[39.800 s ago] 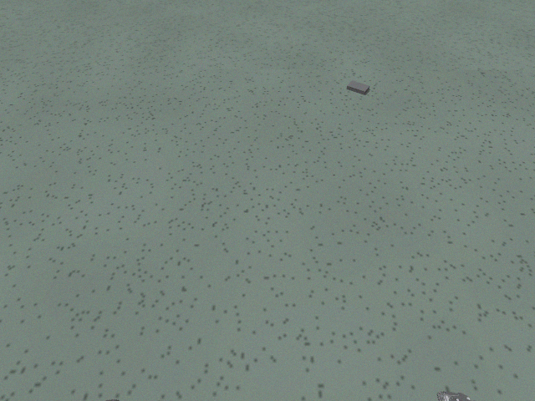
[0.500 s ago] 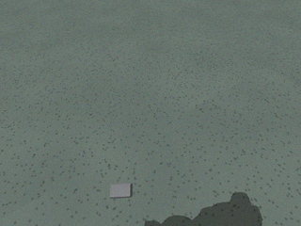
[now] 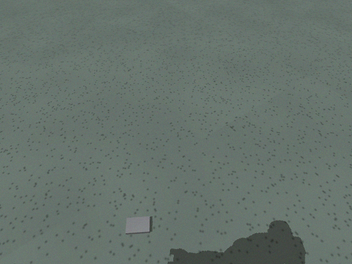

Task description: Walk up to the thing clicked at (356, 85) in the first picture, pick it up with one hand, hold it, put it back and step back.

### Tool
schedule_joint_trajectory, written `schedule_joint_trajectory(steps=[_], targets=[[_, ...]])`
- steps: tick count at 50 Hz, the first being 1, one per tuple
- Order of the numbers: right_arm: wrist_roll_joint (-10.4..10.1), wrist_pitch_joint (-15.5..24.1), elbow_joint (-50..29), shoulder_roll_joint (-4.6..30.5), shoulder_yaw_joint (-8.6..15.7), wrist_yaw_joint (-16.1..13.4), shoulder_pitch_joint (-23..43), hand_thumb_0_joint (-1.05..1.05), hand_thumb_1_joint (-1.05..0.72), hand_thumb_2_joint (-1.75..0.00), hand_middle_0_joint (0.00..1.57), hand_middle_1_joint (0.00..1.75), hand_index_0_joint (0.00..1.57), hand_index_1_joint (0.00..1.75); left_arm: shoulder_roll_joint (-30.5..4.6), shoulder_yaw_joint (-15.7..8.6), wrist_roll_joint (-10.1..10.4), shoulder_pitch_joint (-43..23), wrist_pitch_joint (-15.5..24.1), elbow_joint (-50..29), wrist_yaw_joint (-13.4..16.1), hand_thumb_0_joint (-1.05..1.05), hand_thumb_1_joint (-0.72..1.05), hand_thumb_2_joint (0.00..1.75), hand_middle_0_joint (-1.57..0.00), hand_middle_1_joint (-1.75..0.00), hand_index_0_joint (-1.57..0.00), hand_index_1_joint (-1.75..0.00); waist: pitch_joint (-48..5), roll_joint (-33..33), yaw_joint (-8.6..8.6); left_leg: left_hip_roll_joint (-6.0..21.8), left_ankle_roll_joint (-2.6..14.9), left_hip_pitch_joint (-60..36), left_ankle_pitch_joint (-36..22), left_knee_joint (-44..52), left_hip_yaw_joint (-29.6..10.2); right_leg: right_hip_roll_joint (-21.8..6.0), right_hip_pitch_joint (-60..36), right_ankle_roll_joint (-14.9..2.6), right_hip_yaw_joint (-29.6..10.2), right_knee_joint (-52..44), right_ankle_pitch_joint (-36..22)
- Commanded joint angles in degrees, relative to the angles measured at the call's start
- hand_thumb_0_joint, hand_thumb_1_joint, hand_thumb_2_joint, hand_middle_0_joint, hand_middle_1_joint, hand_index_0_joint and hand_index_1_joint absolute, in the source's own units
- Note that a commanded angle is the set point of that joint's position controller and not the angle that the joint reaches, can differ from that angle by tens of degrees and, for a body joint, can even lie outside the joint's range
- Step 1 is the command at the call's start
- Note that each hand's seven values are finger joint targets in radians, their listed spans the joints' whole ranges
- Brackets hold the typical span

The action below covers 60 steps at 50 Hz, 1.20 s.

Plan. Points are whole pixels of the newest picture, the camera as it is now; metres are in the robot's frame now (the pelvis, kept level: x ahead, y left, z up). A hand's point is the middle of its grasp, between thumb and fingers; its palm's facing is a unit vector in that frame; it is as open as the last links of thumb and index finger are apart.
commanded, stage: stand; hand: left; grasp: from above
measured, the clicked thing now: (138, 225) +0.42 +0.24 -0.77
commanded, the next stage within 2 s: step back in 0.92 s
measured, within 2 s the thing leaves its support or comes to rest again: neither
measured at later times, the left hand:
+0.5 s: hand out of the picture +0.06 +0.24 -0.16, palm faces +0.00 -0.94 -0.34, open 7.4 cm
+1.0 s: hand out of the picture +0.08 +0.25 -0.16, palm faces +0.01 -0.94 -0.35, open 7.4 cm
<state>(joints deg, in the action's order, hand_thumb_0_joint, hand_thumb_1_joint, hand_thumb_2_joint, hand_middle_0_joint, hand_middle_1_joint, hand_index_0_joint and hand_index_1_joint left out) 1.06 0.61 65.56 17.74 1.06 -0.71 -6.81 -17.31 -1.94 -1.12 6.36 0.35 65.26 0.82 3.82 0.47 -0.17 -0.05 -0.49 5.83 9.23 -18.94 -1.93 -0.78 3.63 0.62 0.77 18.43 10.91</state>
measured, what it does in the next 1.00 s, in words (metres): stands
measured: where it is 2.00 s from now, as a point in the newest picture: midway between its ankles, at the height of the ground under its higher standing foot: outside the picture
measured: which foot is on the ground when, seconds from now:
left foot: down 0.00-1.00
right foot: down 0.00-1.00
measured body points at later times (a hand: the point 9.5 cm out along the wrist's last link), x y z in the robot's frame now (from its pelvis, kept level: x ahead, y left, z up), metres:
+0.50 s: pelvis +0.00 -0.01 +0.00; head +0.00 -0.01 +0.45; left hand +0.06 +0.29 -0.13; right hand +0.06 -0.30 -0.14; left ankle +0.02 +0.12 -0.75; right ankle -0.01 -0.12 -0.75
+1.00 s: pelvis -0.01 -0.01 +0.00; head +0.01 -0.01 +0.44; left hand +0.07 +0.30 -0.13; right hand +0.06 -0.31 -0.14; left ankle +0.02 +0.12 -0.75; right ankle -0.01 -0.12 -0.75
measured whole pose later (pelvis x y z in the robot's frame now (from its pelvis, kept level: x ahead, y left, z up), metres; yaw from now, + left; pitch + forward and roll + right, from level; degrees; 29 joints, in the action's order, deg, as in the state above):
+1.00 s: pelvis -0.01 -0.01 +0.00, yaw +0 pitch -3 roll -1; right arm -0.1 -0.3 63.3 20.2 1.2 0.5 -5.6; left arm -19.5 -2.6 0.0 5.9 0.0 62.4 0.0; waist 5.4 1.1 0.7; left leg 1.1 -0.8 10.5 10.6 -24.2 -2.4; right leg 0.5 7.6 -0.5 1.1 22.1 11.7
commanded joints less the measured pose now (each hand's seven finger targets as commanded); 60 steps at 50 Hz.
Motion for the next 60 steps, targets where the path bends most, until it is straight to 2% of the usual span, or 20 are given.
schedule_joint_trajectory(steps=[1,12,18,25,30,36,40,45,46,48,49,50,52,53,54,56,57,58,59,60], targets=[[-0.1,1.0,-3.0,11.3,1.6,-0.8,1.9,0.0,-0.9,-0.9,0.2,0.3,0.2,0.3,-11.6,-1.9,0.3,-1.2,1.0,-2.6,0.7,0.0,0.9,0.9,-0.2,-0.3,-0.2,-0.3,-3.8,0.4,-0.14,6.5,1.75,-0.6,-8.8,2.7,-4.5,-6.3,0.6,-1.26,-4.8,-2.7,-7.3],[-0.2,1.1,-3.3,12.1,1.8,-0.5,2.9,0.0,-0.9,-0.9,0.2,0.3,0.2,0.3,-12.4,-1.8,0.2,-2.1,1.2,-3.3,0.4,0.0,0.9,0.9,-0.2,-0.3,-0.2,-0.3,-4.0,0.8,0.18,6.6,1.39,-0.5,-6.9,3.1,-4.5,-6.2,1.2,-1.53,-5.0,-3.5,-5.5],[-0.2,1.0,-3.1,11.9,1.6,-0.3,3.0,0.0,-0.9,-0.9,0.2,0.3,0.2,0.3,-12.5,-1.6,0.2,-1.4,1.2,-3.0,0.2,0.0,0.9,0.9,-0.2,-0.3,-0.2,-0.3,-2.0,0.0,-0.06,6.6,1.4,0.8,-2.6,4.1,-5.0,-6.0,2.9,-1.59,-4.9,-3.9,-0.9],[-0.2,1.1,-3.0,12.7,1.6,-0.2,2.5,0.0,-0.9,-0.9,0.2,0.3,0.2,0.3,-13.2,-1.4,0.4,-1.4,1.5,-3.5,0.2,0.0,0.9,0.9,-0.2,-0.3,-0.2,-0.3,-4.8,0.1,0.34,6.8,1.62,-1.1,-6.9,3.0,-4.4,-6.5,1.5,-1.68,-5.6,-3.5,-6.5],[-0.3,0.9,-2.8,12.7,1.5,-0.2,2.1,0.0,-0.9,-0.9,0.2,0.3,0.2,0.3,-13.5,-1.3,0.6,-1.3,1.3,-3.3,0.1,0.0,0.9,0.9,-0.2,-0.3,-0.2,-0.3,-3.0,-0.3,0.3,6.9,1.55,0.0,-4.0,3.8,-4.7,-6.3,2.5,-1.85,-5.7,-3.9,-2.5],[-0.3,1.1,-2.8,13.1,1.4,-0.2,2.0,0.0,-0.9,-0.9,0.2,0.3,0.2,0.3,-13.5,-1.1,0.5,-1.4,1.4,-3.7,0.0,0.0,0.9,0.9,-0.2,-0.3,-0.2,-0.3,-3.3,0.1,0.31,6.9,1.28,-0.1,-4.7,3.8,-4.5,-6.3,2.4,-1.9,-5.9,-3.8,-3.5],[-0.4,1.1,-3.2,13.4,1.5,-0.2,2.4,0.0,-0.9,-0.9,0.2,0.3,0.2,0.3,-13.7,-1.2,0.5,-1.0,1.6,-3.7,0.1,0.0,0.9,0.9,-0.2,-0.3,-0.2,-0.3,-4.9,0.1,0.19,7.1,1.61,-1.1,-7.4,3.0,-4.3,-6.5,1.2,-1.81,-5.8,-3.0,-7.5],[-0.3,1.1,-3.2,13.1,1.2,-0.2,2.3,0.0,-0.9,-0.9,0.2,0.3,0.2,0.3,-13.9,-1.2,0.6,-1.4,1.4,-3.8,0.1,0.0,0.9,0.9,-0.2,-0.3,-0.2,-0.3,-3.5,-0.2,0.22,7.0,1.45,-0.2,-5.9,3.6,-4.3,-6.3,2.3,-1.76,-5.6,-3.3,-5.3],[-1.1,0.1,-4.7,16.9,2.5,0.2,4.1,0.0,-0.9,-0.9,0.2,0.3,0.2,0.3,-18.5,-3.9,1.6,-1.8,0.8,-4.6,0.2,0.0,0.9,0.9,-0.2,-0.3,-0.2,-0.3,3.2,-1.6,0.32,5.8,2.78,5.4,-13.9,-3.1,-4.7,-6.1,6.8,-2.39,-6.6,1.0,-15.3],[-1.8,-0.6,-6.3,15.8,2.7,0.3,2.6,0.0,-0.9,-0.9,0.2,0.3,0.2,0.3,-18.1,-4.3,1.7,-0.1,0.5,-6.4,0.5,0.0,0.9,0.9,-0.2,-0.3,-0.2,-0.3,-2.1,-2.3,0.65,4.0,3.02,3.9,-14.7,-10.0,-2.4,-8.0,5.5,-5.34,-7.6,2.3,-20.5],[-1.8,-1.0,-7.0,15.2,2.8,0.4,1.6,0.0,-0.9,-0.9,0.2,0.3,0.2,0.3,-18.6,-4.7,1.6,-1.0,0.3,-7.4,0.5,0.0,0.9,0.9,-0.2,-0.3,-0.2,-0.3,-3.9,-3.9,1.05,2.1,2.75,5.1,-12.2,-13.5,-1.6,-9.7,5.3,-7.1,-9.1,2.2,-21.6],[-1.7,-1.4,-7.7,14.7,3.1,0.4,0.9,0.0,-0.9,-0.9,0.2,0.3,0.2,0.3,-19.2,-5.0,1.4,-1.8,0.0,-8.8,0.5,0.0,0.9,0.9,-0.2,-0.3,-0.2,-0.3,-5.2,-5.9,1.08,0.4,2.33,5.6,-7.4,-17.3,-0.3,-12.2,5.9,-9.46,-11.2,1.8,-22.3],[-1.1,-2.3,-8.7,14.7,3.8,0.6,-1.7,0.0,-0.9,-0.9,0.2,0.3,0.2,0.3,-19.8,-5.2,0.5,-6.1,-0.3,-12.1,0.6,0.0,0.9,0.9,-0.2,-0.3,-0.2,-0.3,-7.0,-10.5,1.93,-2.2,2.52,7.0,13.1,-27.4,-0.5,-18.3,8.9,-14.24,-15.3,2.2,-23.2],[-0.9,-2.7,-9.6,15.1,4.2,0.8,-2.4,0.0,-0.9,-0.9,0.2,0.3,0.2,0.3,-19.6,-5.3,0.1,-6.9,-0.5,-13.4,0.7,0.0,0.9,0.9,-0.2,-0.3,-0.2,-0.3,-6.1,-10.9,2.06,-2.0,3.17,8.2,19.6,-32.5,-2.2,-19.8,11.6,-15.6,-15.7,2.7,-22.0],[-1.3,-2.9,-10.4,14.8,4.3,0.8,-3.4,0.0,-0.9,-0.9,0.2,0.3,0.2,0.3,-19.3,-5.2,-0.3,-7.6,-0.6,-14.4,0.8,0.0,0.9,0.9,-0.2,-0.3,-0.2,-0.3,-5.6,-11.2,2.55,-1.1,3.61,10.0,20.9,-31.7,-3.2,-19.8,10.5,-15.59,-15.1,4.4,-22.9],[-1.2,-2.5,-11.0,14.3,4.3,0.8,-4.2,0.0,-0.9,-0.9,0.2,0.3,0.2,0.3,-18.2,-4.6,-0.4,-8.1,-0.9,-15.5,0.8,0.0,0.9,0.9,-0.2,-0.3,-0.2,-0.3,-5.1,-10.2,2.45,-0.8,3.24,10.5,15.6,-25.0,-1.4,-16.6,9.3,-12.97,-11.9,8.4,-24.0],[-0.9,-2.3,-10.9,14.1,4.3,0.8,-5.0,0.0,-0.9,-0.9,0.2,0.3,0.2,0.3,-17.9,-4.4,-0.2,-7.8,-1.2,-15.9,0.8,0.0,0.9,0.9,-0.2,-0.3,-0.2,-0.3,-5.6,-9.1,2.31,-0.9,2.68,9.7,10.4,-18.3,0.0,-14.5,8.1,-10.94,-10.3,11.3,-22.1],[-0.5,-1.8,-11.0,14.0,4.5,0.7,-5.9,0.0,-0.9,-0.9,0.2,0.3,0.2,0.3,-17.8,-4.1,0.2,-7.5,-1.8,-16.4,0.7,0.0,0.9,0.9,-0.2,-0.3,-0.2,-0.3,-5.8,-7.0,2.89,-0.1,2.49,8.3,0.1,-8.6,0.4,-12.3,7.3,-8.65,-8.8,15.0,-19.9],[0.5,-1.5,-11.4,16.1,5.0,0.5,-4.6,0.0,-0.9,-0.9,0.2,0.3,0.2,0.3,-16.2,-3.9,0.7,-6.3,-2.3,-16.8,0.5,0.0,0.9,0.9,-0.2,-0.3,-0.2,-0.3,-5.3,0.3,1.83,4.8,3.58,6.5,-13.0,-3.3,-6.2,-6.6,10.3,-5.82,-5.9,20.5,-12.3],[1.3,-0.9,-12.8,20.6,6.0,0.4,-3.3,0.0,-0.9,-0.9,0.2,0.3,0.2,0.3,-13.6,-3.4,1.4,-4.3,-2.6,-17.5,0.6,0.0,0.9,0.9,-0.2,-0.3,-0.2,-0.3,-6.1,9.7,0.55,14.2,7.54,1.7,-27.7,-2.2,-18.3,2.5,17.7,-3.08,-2.7,29.0,4.4]])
